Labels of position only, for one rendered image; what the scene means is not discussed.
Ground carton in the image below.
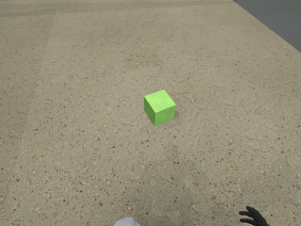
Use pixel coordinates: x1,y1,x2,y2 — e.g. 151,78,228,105
144,89,176,126

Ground right robot hand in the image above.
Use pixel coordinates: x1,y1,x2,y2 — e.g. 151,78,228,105
239,206,270,226

